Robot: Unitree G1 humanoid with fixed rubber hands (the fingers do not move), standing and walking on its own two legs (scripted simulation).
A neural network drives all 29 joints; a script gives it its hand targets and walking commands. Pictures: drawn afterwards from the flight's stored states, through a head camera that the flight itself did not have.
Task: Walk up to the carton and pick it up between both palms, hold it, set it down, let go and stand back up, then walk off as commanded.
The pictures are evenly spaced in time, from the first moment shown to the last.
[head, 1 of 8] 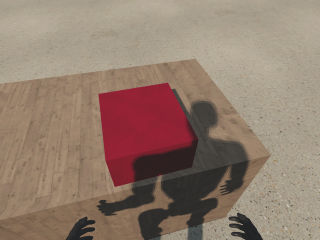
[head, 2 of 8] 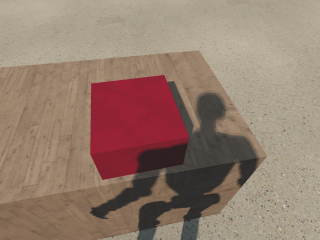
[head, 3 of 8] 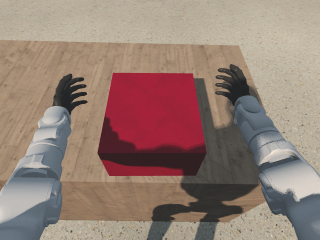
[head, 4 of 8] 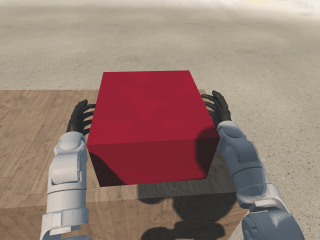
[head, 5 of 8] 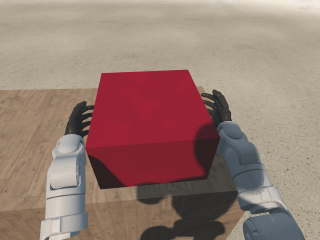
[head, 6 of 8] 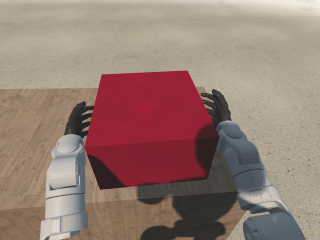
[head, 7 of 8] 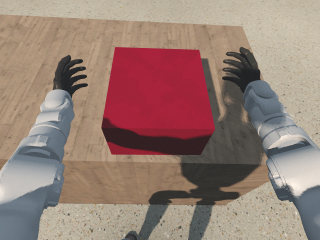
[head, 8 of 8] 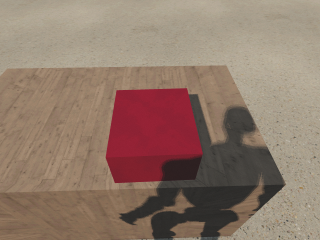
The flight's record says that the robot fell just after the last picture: no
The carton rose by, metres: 0.19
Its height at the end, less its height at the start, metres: +0.00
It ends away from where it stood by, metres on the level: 0.01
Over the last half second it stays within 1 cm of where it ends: yes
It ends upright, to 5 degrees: yes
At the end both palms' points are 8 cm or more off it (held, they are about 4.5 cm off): yes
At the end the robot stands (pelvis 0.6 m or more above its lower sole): yes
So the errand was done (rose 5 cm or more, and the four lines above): yes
